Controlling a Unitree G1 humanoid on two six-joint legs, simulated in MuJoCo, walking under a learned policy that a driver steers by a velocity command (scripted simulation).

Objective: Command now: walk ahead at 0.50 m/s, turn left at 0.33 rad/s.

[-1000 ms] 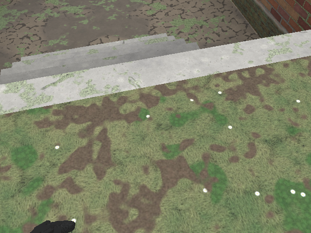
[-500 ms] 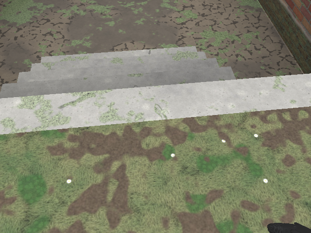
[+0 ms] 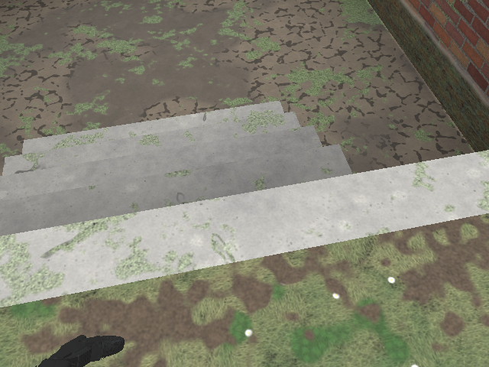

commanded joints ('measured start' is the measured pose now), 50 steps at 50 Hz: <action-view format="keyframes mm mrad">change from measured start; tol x32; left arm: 1 440 260 89 45 11 7 16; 45 -91 94 -53 -8 61 21 -1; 50 495 295 47 124 31 7 15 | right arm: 1 63 -24 12 -87 7 -40 2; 21 -387 -18 -14 -267 6 16 57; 29 292 -171 -65 -48 -84 -61 26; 36 -158 -34 19 -136 -74 -99 59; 50 177 -48 -21 -55 23 -34 -7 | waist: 1 197 -292 -428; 20 158 -32 93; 28 -82 160 -459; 30 -125 83 -13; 50 186 -146 -363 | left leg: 1 -651 -42 -86 702 -149 18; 22 -623 76 81 139 345 67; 26 -104 -86 80 50 350 166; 28 668 218 -647 -66 315 448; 38 -464 62 -239 -311 345 271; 46 -16 203 -339 -159 606 224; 48 -31 125 -235 -9 899 134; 50 -369 -85 -28 685 380 25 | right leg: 1 888 -405 709 -177 -214 -249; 7 315 -237 161 -368 -62 -137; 25 633 -287 -242 -100 677 -131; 27 104 -114 -265 446 238 -22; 28 -152 46 -94 623 -470 8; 30 -465 -11 104 806 -348 -12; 39 91 -38 -9 242 21 64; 46 -57 -9 -18 -8 113 -8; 50 778 -305 427 29 247 -251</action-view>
